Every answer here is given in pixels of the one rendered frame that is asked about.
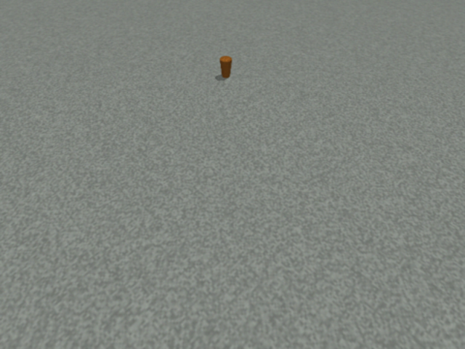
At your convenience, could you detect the cup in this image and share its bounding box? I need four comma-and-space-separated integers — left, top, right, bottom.
220, 56, 232, 78

